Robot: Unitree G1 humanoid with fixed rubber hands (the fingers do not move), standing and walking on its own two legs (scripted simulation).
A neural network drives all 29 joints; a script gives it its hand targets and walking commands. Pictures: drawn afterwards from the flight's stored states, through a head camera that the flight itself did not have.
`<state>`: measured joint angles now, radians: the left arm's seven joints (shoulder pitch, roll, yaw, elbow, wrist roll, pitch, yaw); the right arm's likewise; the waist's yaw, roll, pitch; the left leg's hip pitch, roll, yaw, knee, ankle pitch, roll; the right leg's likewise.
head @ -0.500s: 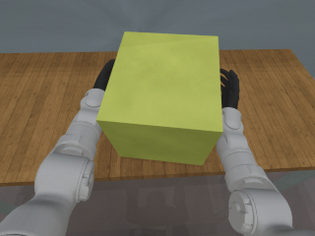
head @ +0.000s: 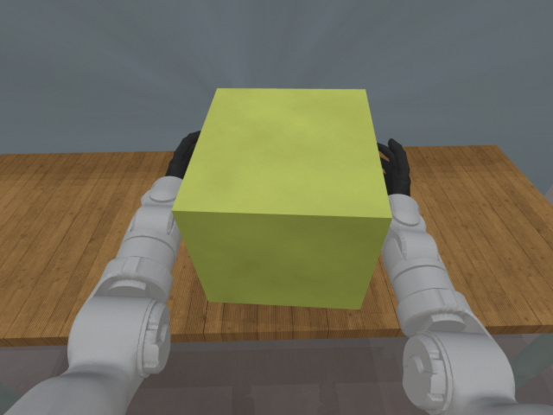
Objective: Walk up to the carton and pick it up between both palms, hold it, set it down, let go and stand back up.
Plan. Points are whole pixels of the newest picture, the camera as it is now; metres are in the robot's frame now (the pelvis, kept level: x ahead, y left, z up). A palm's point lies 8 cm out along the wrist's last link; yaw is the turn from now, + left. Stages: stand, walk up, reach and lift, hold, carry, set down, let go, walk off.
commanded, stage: reach and lift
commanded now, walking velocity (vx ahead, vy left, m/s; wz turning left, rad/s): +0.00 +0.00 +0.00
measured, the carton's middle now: (286, 196) +0.40 -0.01 +0.14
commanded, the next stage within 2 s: hold in 1.44 s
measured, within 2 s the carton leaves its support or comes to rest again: neither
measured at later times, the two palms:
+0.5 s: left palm (167, 190) +0.39 +0.16 +0.17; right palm (387, 190) +0.38 -0.16 +0.16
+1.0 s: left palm (164, 187) +0.39 +0.16 +0.18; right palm (388, 185) +0.38 -0.16 +0.17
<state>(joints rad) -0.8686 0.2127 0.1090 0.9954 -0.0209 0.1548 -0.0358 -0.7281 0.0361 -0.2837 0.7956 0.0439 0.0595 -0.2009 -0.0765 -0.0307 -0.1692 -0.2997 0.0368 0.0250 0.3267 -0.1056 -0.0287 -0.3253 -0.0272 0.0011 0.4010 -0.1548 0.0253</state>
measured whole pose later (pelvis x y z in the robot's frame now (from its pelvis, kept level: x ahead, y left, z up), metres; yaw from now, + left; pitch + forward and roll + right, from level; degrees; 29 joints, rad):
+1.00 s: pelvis +0.00 +0.00 +0.00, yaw +0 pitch +0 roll +1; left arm -0.71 0.09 0.23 0.46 0.10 0.56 0.02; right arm -0.73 -0.03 -0.19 0.69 0.18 0.24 -0.17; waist -0.05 -0.03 -0.11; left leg -0.22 0.04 0.02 0.32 -0.11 -0.03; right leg -0.24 -0.03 0.00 0.39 -0.16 0.02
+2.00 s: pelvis -0.01 +0.00 +0.00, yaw +0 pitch -2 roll +1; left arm -0.66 0.08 0.23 0.26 0.11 0.71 0.04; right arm -0.73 -0.04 -0.18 0.53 0.20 0.41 -0.17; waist -0.05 -0.03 -0.10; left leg -0.19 0.04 0.02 0.33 -0.11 -0.03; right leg -0.21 -0.03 0.00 0.39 -0.16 0.02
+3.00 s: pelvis -0.01 +0.00 +0.00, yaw +0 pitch -2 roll +1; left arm -0.65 0.07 0.23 0.24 0.11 0.72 0.04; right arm -0.73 -0.04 -0.18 0.52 0.20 0.44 -0.17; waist -0.05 -0.03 -0.10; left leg -0.18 0.04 0.02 0.33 -0.11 -0.03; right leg -0.20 -0.03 0.00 0.39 -0.16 0.02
